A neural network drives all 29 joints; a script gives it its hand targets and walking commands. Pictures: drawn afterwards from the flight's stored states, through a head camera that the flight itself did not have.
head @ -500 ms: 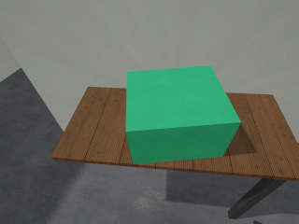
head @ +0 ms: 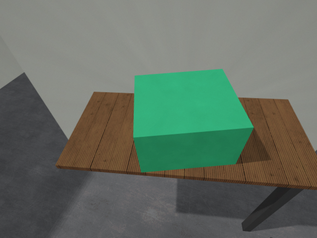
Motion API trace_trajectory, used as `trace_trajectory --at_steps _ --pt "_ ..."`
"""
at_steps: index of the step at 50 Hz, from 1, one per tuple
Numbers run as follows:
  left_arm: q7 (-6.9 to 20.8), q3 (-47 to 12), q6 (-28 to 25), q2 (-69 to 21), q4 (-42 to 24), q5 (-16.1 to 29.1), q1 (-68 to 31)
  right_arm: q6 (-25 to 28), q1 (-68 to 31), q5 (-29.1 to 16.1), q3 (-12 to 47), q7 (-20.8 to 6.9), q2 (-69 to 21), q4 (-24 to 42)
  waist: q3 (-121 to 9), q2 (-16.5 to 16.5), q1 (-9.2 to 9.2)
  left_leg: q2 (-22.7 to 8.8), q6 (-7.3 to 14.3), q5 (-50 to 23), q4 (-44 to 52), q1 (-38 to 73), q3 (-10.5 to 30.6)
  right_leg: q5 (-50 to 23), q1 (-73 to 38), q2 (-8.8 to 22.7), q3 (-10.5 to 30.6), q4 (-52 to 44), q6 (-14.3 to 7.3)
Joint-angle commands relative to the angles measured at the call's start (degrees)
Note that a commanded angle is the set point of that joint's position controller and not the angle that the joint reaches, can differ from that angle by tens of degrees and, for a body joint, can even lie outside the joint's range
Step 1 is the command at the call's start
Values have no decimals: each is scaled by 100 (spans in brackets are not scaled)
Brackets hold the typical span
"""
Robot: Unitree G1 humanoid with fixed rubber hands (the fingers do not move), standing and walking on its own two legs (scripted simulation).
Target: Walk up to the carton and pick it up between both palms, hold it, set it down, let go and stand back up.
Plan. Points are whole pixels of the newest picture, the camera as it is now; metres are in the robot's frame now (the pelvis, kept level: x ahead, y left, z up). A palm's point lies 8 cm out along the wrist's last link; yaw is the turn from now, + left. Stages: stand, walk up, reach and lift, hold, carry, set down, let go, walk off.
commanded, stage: stand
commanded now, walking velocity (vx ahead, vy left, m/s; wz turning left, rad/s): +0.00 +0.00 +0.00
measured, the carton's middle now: (183, 118) +0.48 -0.04 +0.00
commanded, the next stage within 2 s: none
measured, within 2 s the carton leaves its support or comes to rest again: neither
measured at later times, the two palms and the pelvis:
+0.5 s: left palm out of the picture +0.06 +0.28 -0.11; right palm out of the picture +0.08 -0.27 -0.12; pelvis +0.00 +0.00 +0.00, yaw +0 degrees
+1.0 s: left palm out of the picture +0.06 +0.28 -0.11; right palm out of the picture +0.08 -0.27 -0.12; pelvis +0.00 +0.00 +0.00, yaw +0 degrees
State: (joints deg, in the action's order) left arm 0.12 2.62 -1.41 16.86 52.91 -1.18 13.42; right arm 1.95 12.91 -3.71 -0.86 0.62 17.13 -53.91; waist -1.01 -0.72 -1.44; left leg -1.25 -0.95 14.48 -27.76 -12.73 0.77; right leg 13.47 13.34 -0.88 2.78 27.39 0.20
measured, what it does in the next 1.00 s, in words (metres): stands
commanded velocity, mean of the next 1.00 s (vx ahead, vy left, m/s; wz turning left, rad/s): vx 0.00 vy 0.00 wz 0.00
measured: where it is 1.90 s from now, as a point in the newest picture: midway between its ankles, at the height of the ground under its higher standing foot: outside the picture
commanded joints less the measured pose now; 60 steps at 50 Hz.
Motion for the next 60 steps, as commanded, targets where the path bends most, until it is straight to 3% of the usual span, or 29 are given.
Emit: trace_trajectory --at_steps 1,3,4,6,9,11,12,13,15,17,19,21,24,26,32,34,37,39,40,41,42,43,44,47,50,53,54,55,60 --pt "-65 151 -203 1335 -48 42 -576 88 -712 516 -360 62 1575 200 408 -9 65 -524 335 -557 875 73 619 -643 -359 707 552 -809 -289" --pt "-25 208 -137 1423 101 143 -370 113 -514 526 -300 56 1518 24 569 -313 72 -522 295 -780 848 174 536 -667 -277 749 667 -879 -328" --pt "-47 185 -114 1533 126 47 -383 91 -678 509 -207 9 1277 170 624 102 107 -599 305 -936 856 192 591 -835 -317 644 614 -832 -316" --pt "-51 176 -128 1319 37 94 -399 98 -478 544 -230 63 1472 82 506 -189 41 -560 335 -1069 845 190 532 -1093 -295 762 653 -709 -330" --pt "-66 201 -162 1363 152 100 -460 87 -673 548 -226 45 1368 121 336 47 -53 -587 345 -711 857 116 630 -716 -459 656 509 -807 -246" --pt "-22 220 -127 1346 94 30 -472 78 -522 566 -259 59 1592 61 589 -229 6 -516 276 -261 935 161 565 -469 -99 673 713 -966 -300" --pt "-38 178 -102 1461 81 39 -608 104 -576 495 -262 21 1351 123 686 123 238 -549 305 -235 1030 202 580 -733 40 685 657 -796 -253" --pt "11 238 -116 1461 158 86 -449 93 -413 511 -255 49 1429 10 841 285 119 -568 299 -267 968 88 607 -729 -27 598 484 -868 -228" --pt "-31 147 -122 1186 128 133 -490 104 -567 531 -270 13 1436 141 484 -346 27 -491 286 -404 952 97 556 -515 -312 602 428 -783 -260" --pt "-24 127 -124 1295 41 72 -650 116 -656 498 -262 -5 1427 207 423 -183 204 -519 320 -203 906 195 510 -738 -129 649 610 -855 -220" --pt "-19 218 -156 1251 125 75 -488 87 -705 516 -256 8 1245 146 543 195 102 -605 334 -464 898 212 579 -653 -67 619 506 -844 -260" --pt "-60 234 -160 1437 132 112 -468 47 -560 551 -259 1 1411 162 421 -258 114 -530 330 -840 917 196 560 -900 -305 656 501 -719 -246" --pt "-32 139 -74 1318 244 121 -304 40 -400 495 -288 46 1575 -28 804 220 3 -560 283 -598 961 121 661 -304 -83 647 506 -810 -287" --pt "-87 177 -121 1467 194 51 -450 62 -222 506 -259 48 1382 6 694 8 278 -533 309 -216 900 131 534 -339 -107 670 639 -932 -277" --pt "-79 167 -139 1370 155 83 -653 71 -507 571 -248 38 1459 66 831 -237 127 -557 265 -643 938 90 526 -596 24 640 579 -771 -269" --pt "-45 166 -153 1350 165 116 -501 43 -386 484 -282 17 1477 -9 459 119 104 -610 313 -695 721 275 511 -350 -53 654 558 -842 -240" --pt "-49 233 -197 1627 177 43 -581 64 -381 517 -269 24 1335 100 568 -27 298 -516 265 -1072 730 410 392 -1125 -165 646 691 -794 -323" --pt "-80 176 -173 1433 263 84 -498 70 -670 519 -331 75 1475 28 476 153 1 -561 267 -975 864 192 542 -1090 -441 693 449 -811 -274" --pt "-93 160 -145 1283 238 125 -387 105 -624 537 -241 54 1344 181 532 -46 70 -523 274 -1101 837 285 515 -1276 -345 734 561 -771 -303" --pt "-86 171 -111 1515 260 49 -535 66 -591 466 -304 6 1478 40 417 332 191 -518 237 -1005 799 525 504 -1179 -161 646 509 -781 -346" --pt "-54 221 -89 1392 112 122 -413 38 -503 487 -289 70 1552 -4 516 278 2 -558 283 -908 734 409 472 -844 -136 692 557 -822 -336" --pt "-51 191 -109 1409 266 125 -310 35 -592 544 -318 78 1504 24 445 -191 106 -575 314 -865 742 291 448 -765 -318 724 539 -883 -271" --pt "-31 149 -184 1477 261 137 -290 54 -397 527 -322 15 1475 21 490 103 107 -521 288 -688 800 299 592 -700 -274 656 518 -791 -231" --pt "-19 212 -140 1508 186 124 -293 31 -505 506 -338 -13 1533 37 428 -135 34 -471 274 -752 716 212 395 -923 -287 669 556 -862 -241" --pt "-38 219 -148 1423 73 44 -509 73 -417 522 -384 71 1628 -41 469 216 101 -459 254 -390 1011 194 476 -460 -298 614 434 -822 -246" --pt "-2 213 -142 1408 147 94 -484 55 -584 489 -272 8 1389 95 443 -141 129 -569 263 -440 893 245 465 -709 -290 642 590 -868 -207" --pt "-3 190 -121 1310 155 104 -669 45 -594 479 -268 -3 1394 8 576 163 77 -551 261 -671 916 142 436 -771 -285 667 525 -902 -265" --pt "-83 185 -110 1420 213 18 -641 85 -576 485 -254 32 1257 65 594 86 219 -554 279 -575 970 308 522 -793 -138 630 598 -799 -352" --pt "-48 219 -130 1481 177 117 -513 70 -487 554 -278 27 1400 101 404 43 127 -574 297 -599 915 323 507 -869 -235 693 526 -864 -285"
